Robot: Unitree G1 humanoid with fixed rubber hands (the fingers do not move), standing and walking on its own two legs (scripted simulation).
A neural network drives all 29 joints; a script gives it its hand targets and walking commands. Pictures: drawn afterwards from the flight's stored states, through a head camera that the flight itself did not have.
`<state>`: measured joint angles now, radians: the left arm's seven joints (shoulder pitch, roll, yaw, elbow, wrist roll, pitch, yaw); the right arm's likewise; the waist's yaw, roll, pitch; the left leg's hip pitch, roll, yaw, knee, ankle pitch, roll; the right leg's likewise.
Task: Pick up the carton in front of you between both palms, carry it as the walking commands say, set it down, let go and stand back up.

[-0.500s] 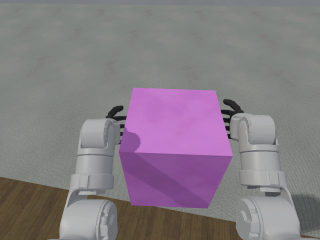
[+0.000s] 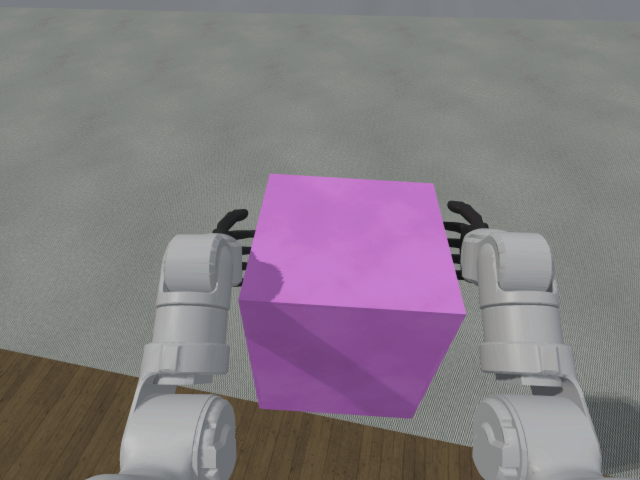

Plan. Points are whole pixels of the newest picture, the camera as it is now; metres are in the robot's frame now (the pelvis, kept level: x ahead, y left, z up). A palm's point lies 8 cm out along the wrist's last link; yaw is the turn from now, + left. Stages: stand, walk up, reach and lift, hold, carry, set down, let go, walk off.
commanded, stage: carry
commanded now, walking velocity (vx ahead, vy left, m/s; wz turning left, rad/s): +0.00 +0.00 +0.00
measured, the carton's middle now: (343, 300) +0.34 +0.00 +0.05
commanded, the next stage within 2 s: none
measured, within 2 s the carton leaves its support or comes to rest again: neither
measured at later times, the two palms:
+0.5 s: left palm (214, 260) +0.35 +0.16 +0.12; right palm (460, 252) +0.36 -0.14 +0.13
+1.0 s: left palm (214, 255) +0.36 +0.16 +0.13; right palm (459, 249) +0.36 -0.14 +0.13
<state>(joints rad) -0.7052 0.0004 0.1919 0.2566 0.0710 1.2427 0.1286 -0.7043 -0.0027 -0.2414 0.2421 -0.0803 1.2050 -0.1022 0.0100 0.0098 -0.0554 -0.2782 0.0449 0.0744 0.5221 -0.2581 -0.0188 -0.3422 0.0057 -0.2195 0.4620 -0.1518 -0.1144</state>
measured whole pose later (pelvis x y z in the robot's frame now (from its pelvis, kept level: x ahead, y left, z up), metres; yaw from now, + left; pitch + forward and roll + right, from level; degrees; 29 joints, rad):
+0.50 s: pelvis +0.00 +0.01 +0.00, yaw +0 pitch +1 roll +1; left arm -0.70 0.01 0.18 0.25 0.06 1.25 0.13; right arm -0.71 0.01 -0.25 0.25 -0.09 1.20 -0.10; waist 0.01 -0.01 -0.05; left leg -0.27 0.03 0.09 0.53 -0.27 0.00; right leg -0.35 -0.01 -0.21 0.50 -0.17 -0.10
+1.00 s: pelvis +0.01 +0.02 +0.00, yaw +0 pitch +1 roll +1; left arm -0.69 0.00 0.19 0.23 0.07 1.24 0.13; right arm -0.71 0.01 -0.24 0.23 -0.08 1.20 -0.11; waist 0.00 0.01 -0.05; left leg -0.28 0.02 0.08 0.54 -0.28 0.00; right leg -0.36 -0.02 -0.21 0.51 -0.18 -0.09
